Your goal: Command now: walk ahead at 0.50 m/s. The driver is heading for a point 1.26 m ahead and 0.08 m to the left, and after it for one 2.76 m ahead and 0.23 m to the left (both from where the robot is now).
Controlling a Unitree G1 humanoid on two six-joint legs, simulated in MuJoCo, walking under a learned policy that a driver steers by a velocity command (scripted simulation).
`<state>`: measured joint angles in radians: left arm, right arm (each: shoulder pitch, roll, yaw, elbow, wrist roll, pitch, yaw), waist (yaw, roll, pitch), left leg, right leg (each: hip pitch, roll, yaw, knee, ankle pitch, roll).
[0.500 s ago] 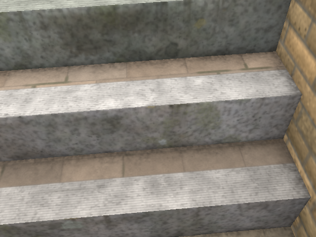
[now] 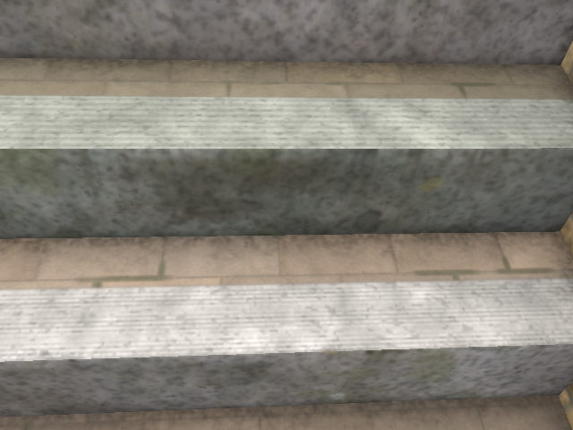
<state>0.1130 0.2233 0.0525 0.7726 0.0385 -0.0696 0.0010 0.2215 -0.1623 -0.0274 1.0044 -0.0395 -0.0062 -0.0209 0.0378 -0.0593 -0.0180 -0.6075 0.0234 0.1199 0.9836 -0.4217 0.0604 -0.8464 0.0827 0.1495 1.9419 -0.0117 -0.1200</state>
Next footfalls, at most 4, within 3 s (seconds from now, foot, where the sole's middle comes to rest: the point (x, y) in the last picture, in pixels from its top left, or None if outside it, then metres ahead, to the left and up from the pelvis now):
0.34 right None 0.34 -0.09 -0.50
0.86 left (258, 295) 0.55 0.08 -0.29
1.36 right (392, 101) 0.82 -0.12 -0.08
1.88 left None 1.01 0.05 0.13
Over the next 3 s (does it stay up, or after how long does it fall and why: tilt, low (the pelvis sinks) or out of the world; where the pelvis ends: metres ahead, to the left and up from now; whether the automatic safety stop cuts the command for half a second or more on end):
stays up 1.38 0.08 1.21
